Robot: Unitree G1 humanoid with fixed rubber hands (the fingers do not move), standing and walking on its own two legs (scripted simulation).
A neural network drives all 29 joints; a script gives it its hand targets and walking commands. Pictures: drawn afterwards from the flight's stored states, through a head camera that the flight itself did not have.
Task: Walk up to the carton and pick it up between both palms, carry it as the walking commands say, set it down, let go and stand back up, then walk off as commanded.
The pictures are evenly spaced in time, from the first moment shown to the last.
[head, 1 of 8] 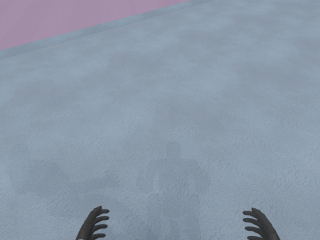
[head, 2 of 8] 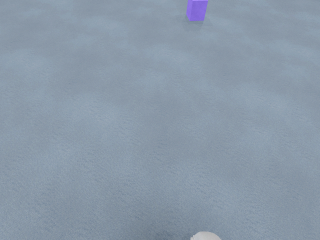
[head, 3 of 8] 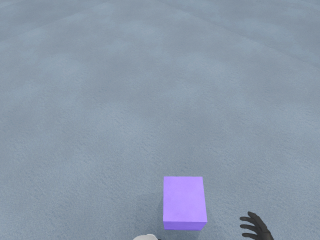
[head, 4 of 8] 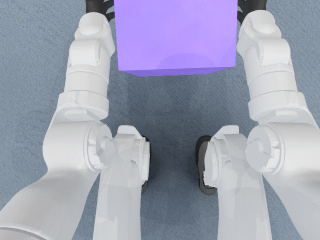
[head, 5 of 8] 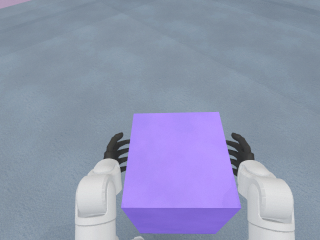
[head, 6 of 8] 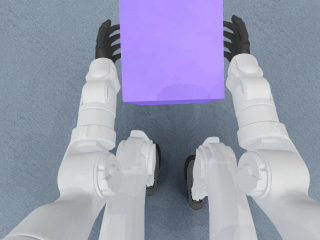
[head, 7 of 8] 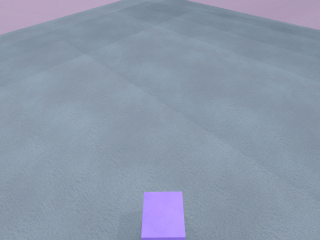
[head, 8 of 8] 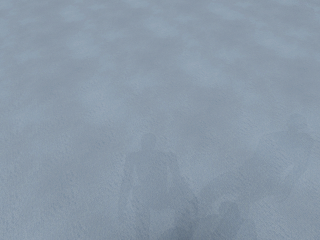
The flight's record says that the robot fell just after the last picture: no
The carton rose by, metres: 0.67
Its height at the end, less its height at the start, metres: +0.00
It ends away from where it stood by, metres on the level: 1.74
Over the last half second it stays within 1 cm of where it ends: yes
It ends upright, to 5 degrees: yes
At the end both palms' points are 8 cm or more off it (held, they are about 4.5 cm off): yes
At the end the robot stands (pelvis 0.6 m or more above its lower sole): yes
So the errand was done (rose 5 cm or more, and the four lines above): yes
